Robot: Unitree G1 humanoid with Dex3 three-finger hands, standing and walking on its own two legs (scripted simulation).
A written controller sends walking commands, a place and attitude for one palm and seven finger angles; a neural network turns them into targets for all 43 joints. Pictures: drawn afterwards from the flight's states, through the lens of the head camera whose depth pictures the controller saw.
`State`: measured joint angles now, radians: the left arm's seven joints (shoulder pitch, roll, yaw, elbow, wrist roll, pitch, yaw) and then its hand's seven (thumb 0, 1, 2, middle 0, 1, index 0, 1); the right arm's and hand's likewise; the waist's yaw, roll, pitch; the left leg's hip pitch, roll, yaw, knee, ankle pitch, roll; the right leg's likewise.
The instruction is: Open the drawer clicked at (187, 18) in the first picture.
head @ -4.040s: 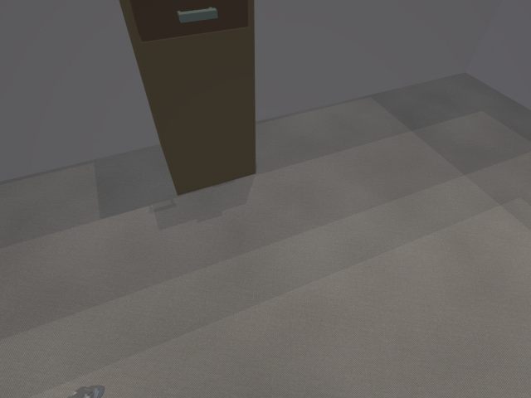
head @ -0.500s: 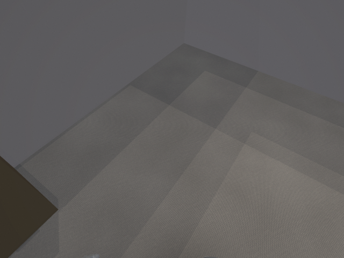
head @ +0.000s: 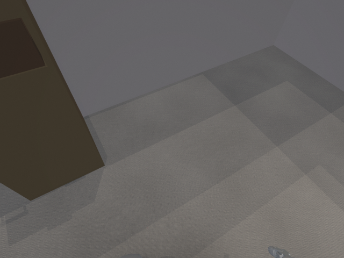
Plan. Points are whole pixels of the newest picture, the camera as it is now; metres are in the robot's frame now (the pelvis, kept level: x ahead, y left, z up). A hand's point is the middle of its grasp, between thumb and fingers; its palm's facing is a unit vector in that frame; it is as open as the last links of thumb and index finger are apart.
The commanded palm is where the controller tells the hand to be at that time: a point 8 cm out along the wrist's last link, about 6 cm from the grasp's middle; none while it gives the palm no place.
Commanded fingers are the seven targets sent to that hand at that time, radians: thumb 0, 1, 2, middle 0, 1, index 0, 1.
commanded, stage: turn to face it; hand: left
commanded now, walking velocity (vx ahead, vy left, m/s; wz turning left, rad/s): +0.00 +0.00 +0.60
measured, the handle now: out of the picture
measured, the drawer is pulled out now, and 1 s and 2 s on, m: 0.00 0.00 0.00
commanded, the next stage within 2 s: take the last steps up to it in 0.90 s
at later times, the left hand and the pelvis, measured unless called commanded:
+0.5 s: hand out of the picture +0.06 +0.19 -0.13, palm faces +0.30 -0.91 -0.29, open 7.4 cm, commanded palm none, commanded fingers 0.00 0.90 0.90 -0.20 -0.30 -0.20 -0.30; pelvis +0.01 -0.03 +0.01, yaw +18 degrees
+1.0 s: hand out of the picture -0.09 +0.22 -0.16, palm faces +0.52 -0.82 -0.22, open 7.4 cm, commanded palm none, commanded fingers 0.00 0.90 0.90 -0.20 -0.30 -0.20 -0.30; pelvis -0.01 +0.01 +0.02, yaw +29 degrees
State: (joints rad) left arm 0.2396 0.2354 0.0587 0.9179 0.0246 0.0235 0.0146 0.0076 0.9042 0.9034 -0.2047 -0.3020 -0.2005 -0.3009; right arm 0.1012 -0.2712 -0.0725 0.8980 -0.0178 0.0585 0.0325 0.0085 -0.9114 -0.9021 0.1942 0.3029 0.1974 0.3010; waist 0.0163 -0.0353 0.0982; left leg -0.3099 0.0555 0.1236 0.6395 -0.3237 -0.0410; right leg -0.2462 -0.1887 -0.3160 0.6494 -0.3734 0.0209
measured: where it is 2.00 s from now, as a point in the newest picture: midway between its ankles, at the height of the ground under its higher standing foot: outside the picture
